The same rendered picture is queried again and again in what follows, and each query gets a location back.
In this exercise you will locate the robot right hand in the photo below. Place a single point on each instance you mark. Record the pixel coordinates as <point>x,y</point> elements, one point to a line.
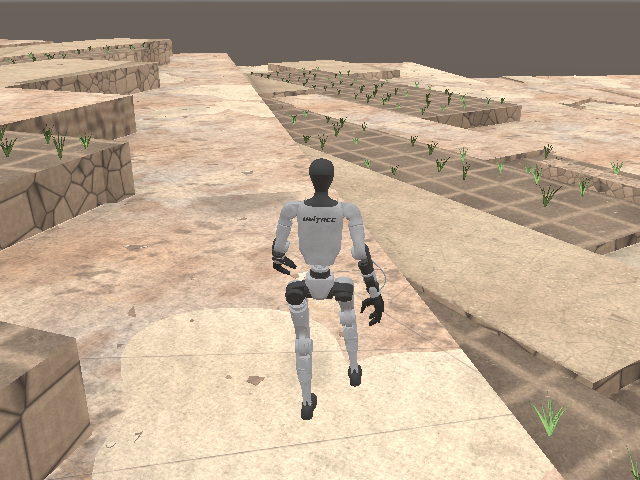
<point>379,308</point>

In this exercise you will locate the robot right upper arm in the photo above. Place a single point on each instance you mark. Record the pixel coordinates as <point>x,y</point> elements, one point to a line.
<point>353,214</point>

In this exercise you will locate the humanoid robot torso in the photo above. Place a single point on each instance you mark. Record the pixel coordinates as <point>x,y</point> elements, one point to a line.
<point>320,235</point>

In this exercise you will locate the left robot forearm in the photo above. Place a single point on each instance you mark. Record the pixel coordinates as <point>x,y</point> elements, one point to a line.
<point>277,256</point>

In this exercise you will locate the robot left thigh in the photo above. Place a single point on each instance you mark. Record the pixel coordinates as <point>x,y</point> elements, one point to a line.
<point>298,306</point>

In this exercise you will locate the right robot forearm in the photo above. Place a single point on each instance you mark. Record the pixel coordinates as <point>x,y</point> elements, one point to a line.
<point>368,274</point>

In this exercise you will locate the robot left hand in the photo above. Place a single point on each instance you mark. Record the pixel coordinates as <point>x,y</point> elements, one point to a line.
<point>288,262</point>

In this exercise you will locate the robot left upper arm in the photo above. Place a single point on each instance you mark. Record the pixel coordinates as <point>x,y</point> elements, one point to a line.
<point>288,212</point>

